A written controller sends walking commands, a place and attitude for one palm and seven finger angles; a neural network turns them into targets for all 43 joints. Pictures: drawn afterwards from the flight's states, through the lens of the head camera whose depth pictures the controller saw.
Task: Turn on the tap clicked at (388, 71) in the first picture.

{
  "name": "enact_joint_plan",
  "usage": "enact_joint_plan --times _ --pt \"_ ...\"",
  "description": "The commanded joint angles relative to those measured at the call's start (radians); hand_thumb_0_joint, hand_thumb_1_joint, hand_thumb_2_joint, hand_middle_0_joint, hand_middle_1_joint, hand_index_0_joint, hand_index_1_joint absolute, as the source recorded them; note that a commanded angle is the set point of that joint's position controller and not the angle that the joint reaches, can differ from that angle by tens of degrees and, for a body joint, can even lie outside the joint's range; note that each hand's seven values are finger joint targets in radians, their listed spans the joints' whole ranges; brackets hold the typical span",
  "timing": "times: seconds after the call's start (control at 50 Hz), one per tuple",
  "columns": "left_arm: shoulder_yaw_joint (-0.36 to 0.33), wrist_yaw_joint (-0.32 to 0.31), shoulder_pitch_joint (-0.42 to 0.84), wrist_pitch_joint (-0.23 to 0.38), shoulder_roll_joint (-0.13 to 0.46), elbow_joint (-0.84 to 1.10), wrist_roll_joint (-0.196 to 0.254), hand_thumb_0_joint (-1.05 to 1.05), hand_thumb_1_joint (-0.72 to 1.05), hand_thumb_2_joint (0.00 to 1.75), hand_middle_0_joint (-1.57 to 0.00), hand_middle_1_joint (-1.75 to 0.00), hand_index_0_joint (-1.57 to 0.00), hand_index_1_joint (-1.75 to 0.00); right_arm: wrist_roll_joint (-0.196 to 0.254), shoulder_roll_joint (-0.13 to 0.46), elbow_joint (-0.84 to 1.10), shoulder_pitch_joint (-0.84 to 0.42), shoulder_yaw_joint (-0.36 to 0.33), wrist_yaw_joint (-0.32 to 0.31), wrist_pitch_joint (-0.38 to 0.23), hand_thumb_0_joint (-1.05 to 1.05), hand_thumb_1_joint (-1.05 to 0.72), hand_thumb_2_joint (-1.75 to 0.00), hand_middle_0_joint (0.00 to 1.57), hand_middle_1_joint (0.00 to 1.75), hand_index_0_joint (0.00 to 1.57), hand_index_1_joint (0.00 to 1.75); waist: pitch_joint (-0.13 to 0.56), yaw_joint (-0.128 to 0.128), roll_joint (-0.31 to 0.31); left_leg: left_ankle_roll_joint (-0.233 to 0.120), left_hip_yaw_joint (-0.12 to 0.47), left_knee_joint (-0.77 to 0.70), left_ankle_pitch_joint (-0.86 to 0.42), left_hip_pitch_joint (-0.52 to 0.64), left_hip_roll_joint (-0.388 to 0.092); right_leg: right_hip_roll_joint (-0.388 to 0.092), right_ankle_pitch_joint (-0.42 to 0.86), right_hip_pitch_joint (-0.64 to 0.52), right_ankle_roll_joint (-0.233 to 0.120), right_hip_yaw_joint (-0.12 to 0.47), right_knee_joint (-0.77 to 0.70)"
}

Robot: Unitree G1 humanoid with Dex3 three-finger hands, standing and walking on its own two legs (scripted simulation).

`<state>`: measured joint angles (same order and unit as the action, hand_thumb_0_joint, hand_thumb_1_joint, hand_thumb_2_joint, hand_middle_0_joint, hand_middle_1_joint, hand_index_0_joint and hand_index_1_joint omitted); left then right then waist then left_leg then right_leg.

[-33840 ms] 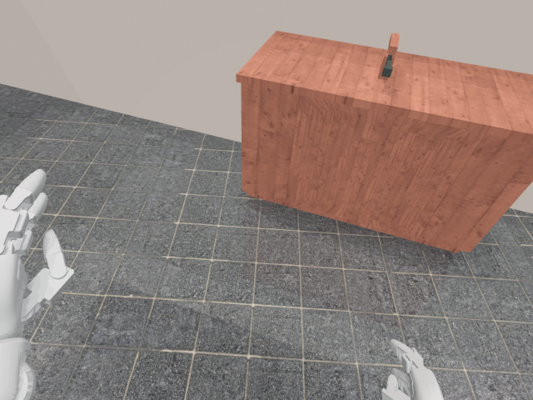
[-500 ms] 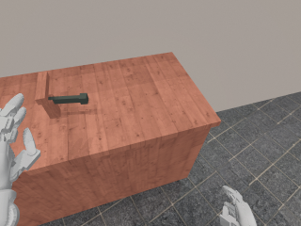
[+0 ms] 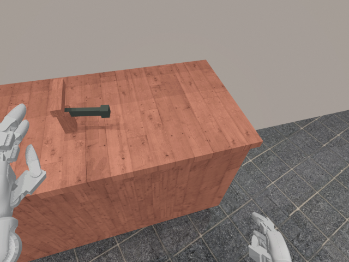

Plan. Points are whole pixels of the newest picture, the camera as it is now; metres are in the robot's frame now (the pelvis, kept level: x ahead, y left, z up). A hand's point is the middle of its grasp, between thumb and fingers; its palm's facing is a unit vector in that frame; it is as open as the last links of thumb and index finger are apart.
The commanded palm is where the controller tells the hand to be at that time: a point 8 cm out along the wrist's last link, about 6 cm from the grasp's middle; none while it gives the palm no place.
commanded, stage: come to a stop and stand still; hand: left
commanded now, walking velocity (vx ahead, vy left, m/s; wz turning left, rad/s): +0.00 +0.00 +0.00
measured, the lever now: (105, 111) +0.51 +0.26 +0.01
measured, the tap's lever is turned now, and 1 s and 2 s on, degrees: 79 79 79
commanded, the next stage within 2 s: look again from close up in 0.96 s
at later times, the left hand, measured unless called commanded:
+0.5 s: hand (47, 175) +0.22 +0.25 +0.13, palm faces +0.30 -0.87 -0.39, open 7.4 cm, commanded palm +0.17 +0.28 +0.17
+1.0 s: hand (31, 165) +0.23 +0.27 +0.16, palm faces +0.40 -0.85 -0.34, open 7.4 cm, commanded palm +0.17 +0.30 +0.17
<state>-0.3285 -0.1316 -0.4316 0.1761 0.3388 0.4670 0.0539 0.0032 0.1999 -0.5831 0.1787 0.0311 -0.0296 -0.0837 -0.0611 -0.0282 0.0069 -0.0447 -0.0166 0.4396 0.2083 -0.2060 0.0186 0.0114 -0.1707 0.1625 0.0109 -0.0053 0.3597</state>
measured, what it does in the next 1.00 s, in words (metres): stands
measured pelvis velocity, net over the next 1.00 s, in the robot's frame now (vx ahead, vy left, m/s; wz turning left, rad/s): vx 0.01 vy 0.02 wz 0.00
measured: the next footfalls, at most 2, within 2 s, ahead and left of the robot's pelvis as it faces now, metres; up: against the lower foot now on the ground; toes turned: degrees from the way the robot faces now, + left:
none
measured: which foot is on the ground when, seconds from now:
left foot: down 0.00-1.00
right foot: down 0.00-1.00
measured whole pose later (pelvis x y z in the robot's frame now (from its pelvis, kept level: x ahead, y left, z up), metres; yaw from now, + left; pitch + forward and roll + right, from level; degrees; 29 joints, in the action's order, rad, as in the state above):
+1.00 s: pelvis +0.01 +0.02 +0.00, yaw +0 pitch -1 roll -2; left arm -0.36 -0.10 -0.39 0.22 0.37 0.47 0.04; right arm 0.01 0.18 -0.57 0.19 0.03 -0.02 -0.12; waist -0.06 -0.04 0.04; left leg -0.07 -0.03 0.46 0.23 -0.23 0.03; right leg 0.00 -0.18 0.18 0.03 0.00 0.37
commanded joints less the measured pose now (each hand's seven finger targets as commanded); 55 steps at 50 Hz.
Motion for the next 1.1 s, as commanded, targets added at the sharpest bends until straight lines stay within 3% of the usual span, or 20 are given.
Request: enact_joint_plan --times 0.0,0.08,0.1,0.12,0.14,0.16,0.18,0.24,0.26,0.32,0.34,0.38,0.44,0.54,0.6,0.7,0.74,0.88,0.96,1.08 --pt "-0.097 -0.012 0.061 0.063 0.148 0.22 0.0 0.0 0.9 0.9 -0.2 -0.3 -0.2 -0.3 -0.001 0.128 0.155 -0.096 -0.053 -0.004 -0.05 0.0 -0.9 -0.9 0.2 0.3 0.2 0.3 0.147 0.005 -0.086 0.028 0.102 -0.122 -0.053 -0.007 -0.09 -0.037 0.093 -0.081 -0.023 0.038 -0.017" --pt "-0.102 -0.011 0.06 0.061 0.153 0.211 -0.002 0.0 0.9 0.9 -0.2 -0.3 -0.2 -0.3 -0.001 0.125 0.151 -0.095 -0.052 -0.006 -0.046 0.0 -0.9 -0.9 0.2 0.3 0.2 0.3 0.143 0.004 -0.084 0.031 0.113 -0.137 -0.052 -0.015 -0.097 -0.03 0.091 -0.083 -0.02 0.031 -0.009" --pt "-0.699 -0.001 1.144 0.174 1.005 0.449 -0.184 0.0 0.9 0.9 -0.2 -0.3 -0.2 -0.3 -0.042 0.169 0.155 0.044 -0.065 -0.006 -0.099 0.0 -0.9 -0.9 0.2 0.3 0.2 0.3 0.005 0.006 0.062 -0.004 0.081 0.015 -0.117 -0.197 -0.134 -0.092 0.052 0.062 -0.009 0.065 -0.037" --pt "-0.284 0.043 0.563 0.134 0.352 -0.155 -0.066 0.0 0.9 0.9 -0.2 -0.3 -0.2 -0.3 0.005 0.026 0.093 -0.053 -0.014 -0.007 -0.1 0.0 -0.9 -0.9 0.2 0.3 0.2 0.3 0.212 0.008 0.076 -0.001 0.084 -0.029 -0.19 0.035 -0.076 -0.111 -0.001 0.095 -0.05 0.06 -0.012" --pt "-0.243 0.037 0.331 0.117 0.27 -0.061 -0.017 0.0 0.9 0.9 -0.2 -0.3 -0.2 -0.3 0.02 0.092 0.127 -0.054 -0.071 0.006 -0.096 0.0 -0.9 -0.9 0.2 0.3 0.2 0.3 0.23 -0.023 -0.1 0.035 0.054 -0.067 -0.245 0.134 -0.074 -0.048 0.094 0.022 -0.074 0.061 0.045" --pt "-0.143 0.046 0.335 0.106 0.191 -0.108 -0.025 0.0 0.9 0.9 -0.2 -0.3 -0.2 -0.3 0.016 0.118 0.151 -0.017 -0.08 0.007 -0.111 0.0 -0.9 -0.9 0.2 0.3 0.2 0.3 0.232 -0.018 -0.135 0.036 0.049 -0.047 -0.187 0.076 -0.094 -0.061 0.087 -0.003 -0.07 0.088 0.045" --pt "-0.1 0.056 0.312 0.114 0.179 -0.012 -0.016 0.0 0.9 0.9 -0.2 -0.3 -0.2 -0.3 0.019 0.126 0.155 -0.02 -0.081 0.014 -0.116 0.0 -0.9 -0.9 0.2 0.3 0.2 0.3 0.232 -0.013 -0.197 0.034 0.067 -0.051 -0.17 0.058 -0.096 -0.073 0.084 -0.011 -0.057 0.091 0.049" --pt "0.005 0.059 0.104 0.109 0.07 0.091 -0.012 0.0 0.9 0.9 -0.2 -0.3 -0.2 -0.3 0.028 0.112 0.172 -0.059 -0.071 0.05 -0.121 0.0 -0.9 -0.9 0.2 0.3 0.2 0.3 0.191 -0.022 -0.146 0.018 0.075 -0.098 -0.081 0.001 -0.11 -0.054 0.053 -0.041 -0.036 0.046 0.048" --pt "0.004 0.055 0.08 0.104 0.088 0.126 -0.017 0.0 0.9 0.9 -0.2 -0.3 -0.2 -0.3 0.026 0.117 0.181 -0.056 -0.07 0.051 -0.118 0.0 -0.9 -0.9 0.2 0.3 0.2 0.3 0.172 -0.022 -0.087 0.018 0.078 -0.105 -0.04 -0.032 -0.116 -0.051 0.036 -0.047 -0.03 0.038 0.04" --pt "-0.128 0.03 0.05 0.104 0.206 0.135 -0.026 0.0 0.9 0.9 -0.2 -0.3 -0.2 -0.3 0.014 0.128 0.185 -0.058 -0.07 0.032 -0.109 0.0 -0.9 -0.9 0.2 0.3 0.2 0.3 0.151 -0.022 0.091 0.029 0.069 -0.093 0.058 -0.072 -0.093 -0.05 -0.024 -0.033 -0.026 0.052 -0.016" --pt "-0.209 0.018 0.061 0.107 0.284 0.157 -0.027 0.0 0.9 0.9 -0.2 -0.3 -0.2 -0.3 0.014 0.133 0.181 -0.068 -0.07 0.023 -0.101 0.0 -0.9 -0.9 0.2 0.3 0.2 0.3 0.157 -0.019 0.076 0.032 0.062 -0.091 0.038 -0.057 -0.083 -0.049 -0.02 -0.024 -0.029 0.053 -0.014" --pt "-0.214 0.02 0.106 0.121 0.258 0.163 -0.014 0.0 0.9 0.9 -0.2 -0.3 -0.2 -0.3 0.009 0.115 0.195 -0.079 -0.059 0.003 -0.098 0.0 -0.9 -0.9 0.2 0.3 0.2 0.3 0.148 -0.01 0.052 0.026 0.071 -0.091 0.036 -0.055 -0.078 -0.055 -0.018 -0.014 -0.032 0.059 -0.012" --pt "-0.236 0.018 0.211 0.138 0.298 0.225 -0.014 0.0 0.9 0.9 -0.2 -0.3 -0.2 -0.3 0.005 0.116 0.186 -0.09 -0.054 -0.014 -0.104 0.0 -0.9 -0.9 0.2 0.3 0.2 0.3 0.141 -0.003 -0.085 0.017 0.071 -0.099 0.052 -0.049 -0.084 -0.052 0.002 -0.016 -0.032 0.06 0.001" --pt "-0.101 0.025 0.209 0.145 0.171 0.247 -0.02 0.0 0.9 0.9 -0.2 -0.3 -0.2 -0.3 0.003 0.116 0.167 -0.071 -0.053 -0.004 -0.14 0.0 -0.9 -0.9 0.2 0.3 0.2 0.3 0.187 -0.002 -0.178 0.022 0.061 -0.081 -0.081 0.032 -0.085 -0.04 0.103 -0.03 -0.032 0.028 0.022" --pt "-0.064 0.02 0.152 0.13 0.137 0.199 -0.03 0.0 0.9 0.9 -0.2 -0.3 -0.2 -0.3 0.001 0.128 0.149 -0.047 -0.061 0.007 -0.138 0.0 -0.9 -0.9 0.2 0.3 0.2 0.3 0.183 -0.004 -0.128 0.031 0.072 -0.078 -0.154 0.026 -0.09 -0.028 0.129 -0.032 -0.027 0.021 0.019" --pt "-0.104 0.018 0.107 0.115 0.16 0.128 -0.028 0.0 0.9 0.9 -0.2 -0.3 -0.2 -0.3 0.004 0.129 0.152 -0.049 -0.067 0.006 -0.107 0.0 -0.9 -0.9 0.2 0.3 0.2 0.3 0.167 -0.003 -0.051 0.05 0.073 -0.084 -0.184 -0.001 -0.09 -0.029 0.137 -0.039 -0.025 0.016 0.011" --pt "-0.151 0.017 0.122 0.116 0.209 0.155 -0.026 0.0 0.9 0.9 -0.2 -0.3 -0.2 -0.3 0.005 0.128 0.157 -0.058 -0.065 0.001 -0.096 0.0 -0.9 -0.9 0.2 0.3 0.2 0.3 0.167 -0.002 -0.068 0.056 0.074 -0.091 -0.212 -0.006 -0.085 -0.026 0.151 -0.051 -0.025 0.008 0.018" --pt "-0.128 0.021 0.13 0.119 0.191 0.247 -0.013 0.0 0.9 0.9 -0.2 -0.3 -0.2 -0.3 0.003 0.119 0.178 -0.068 -0.06 -0.003 -0.089 0.0 -0.9 -0.9 0.2 0.3 0.2 0.3 0.215 -0.003 -0.093 0.055 0.065 -0.067 -0.281 0.042 -0.082 -0.029 0.19 -0.079 -0.025 0.003 0.019" --pt "-0.101 0.018 0.109 0.109 0.162 0.224 -0.015 0.0 0.9 0.9 -0.2 -0.3 -0.2 -0.3 0.003 0.121 0.166 -0.06 -0.06 0.001 -0.09 0.0 -0.9 -0.9 0.2 0.3 0.2 0.3 0.212 -0.001 -0.108 0.061 0.067 -0.074 -0.267 0.046 -0.083 -0.029 0.175 -0.071 -0.025 0.001 0.014" --pt "-0.09 0.015 0.131 0.098 0.154 0.155 -0.021 0.0 0.9 0.9 -0.2 -0.3 -0.2 -0.3 0.006 0.125 0.159 -0.064 -0.063 -0.005 -0.076 0.0 -0.9 -0.9 0.2 0.3 0.2 0.3 0.141 0.001 -0.083 0.053 0.074 -0.124 -0.05 -0.021 -0.078 -0.03 0.093 -0.061 -0.025 0.018 -0.02"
